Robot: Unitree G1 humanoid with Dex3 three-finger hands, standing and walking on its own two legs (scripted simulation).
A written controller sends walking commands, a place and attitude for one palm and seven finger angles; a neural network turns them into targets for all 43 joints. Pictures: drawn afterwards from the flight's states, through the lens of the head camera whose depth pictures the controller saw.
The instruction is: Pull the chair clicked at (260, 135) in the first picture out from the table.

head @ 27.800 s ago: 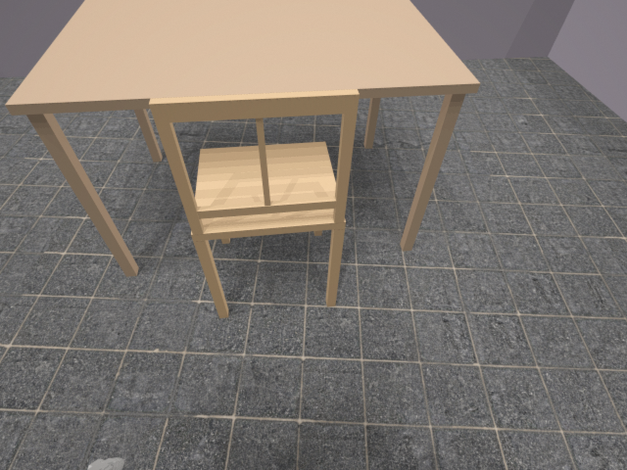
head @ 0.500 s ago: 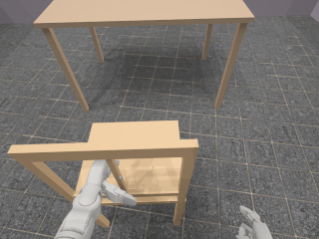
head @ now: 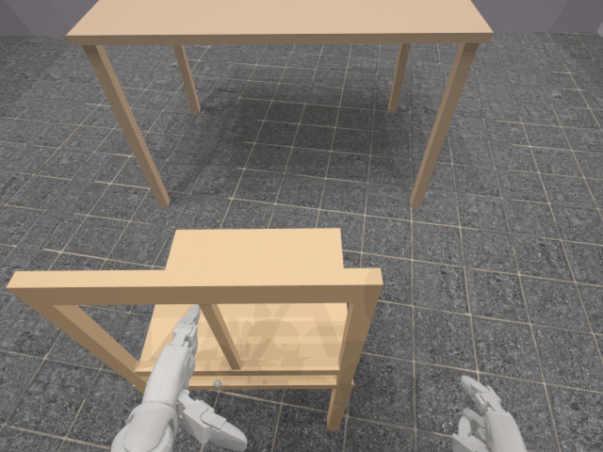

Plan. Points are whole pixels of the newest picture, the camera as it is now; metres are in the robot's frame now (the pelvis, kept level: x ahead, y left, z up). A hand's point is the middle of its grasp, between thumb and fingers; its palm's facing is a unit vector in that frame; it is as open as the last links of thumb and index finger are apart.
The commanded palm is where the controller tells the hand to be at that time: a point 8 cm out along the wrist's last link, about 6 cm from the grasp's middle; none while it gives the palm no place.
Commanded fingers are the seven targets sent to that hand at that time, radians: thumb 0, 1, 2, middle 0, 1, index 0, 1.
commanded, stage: draw the fingers out of the gap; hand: left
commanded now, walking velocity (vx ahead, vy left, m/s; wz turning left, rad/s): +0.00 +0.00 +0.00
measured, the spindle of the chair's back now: (223, 337) +0.30 +0.12 -0.05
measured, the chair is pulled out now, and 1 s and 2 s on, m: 0.65 0.65 0.65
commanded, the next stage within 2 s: draw the hand back to the body in 0.46 s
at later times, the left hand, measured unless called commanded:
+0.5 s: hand (209, 442) +0.15 +0.11 -0.01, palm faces -0.06 -0.99 -0.14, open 17.5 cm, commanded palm +0.13 +0.16 +0.01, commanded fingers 0.00 -0.55 0.20 0.00 0.00 0.00 0.00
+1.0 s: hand (154, 431) +0.15 +0.15 +0.06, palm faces +0.02 -1.00 -0.07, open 17.5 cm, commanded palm +0.12 +0.22 +0.08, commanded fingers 0.00 -0.48 0.23 -0.01 -0.01 -0.01 -0.01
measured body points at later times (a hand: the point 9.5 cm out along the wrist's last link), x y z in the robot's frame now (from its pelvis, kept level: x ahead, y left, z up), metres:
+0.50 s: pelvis +0.00 +0.01 -0.02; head +0.03 +0.00 +0.43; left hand +0.15 +0.17 +0.00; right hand +0.19 -0.23 -0.08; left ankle -0.01 +0.14 -0.70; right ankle -0.01 -0.14 -0.70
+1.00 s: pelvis -0.02 +0.00 -0.03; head +0.02 -0.01 +0.42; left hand +0.15 +0.21 +0.07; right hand +0.18 -0.21 -0.11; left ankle -0.01 +0.14 -0.70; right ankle -0.01 -0.14 -0.70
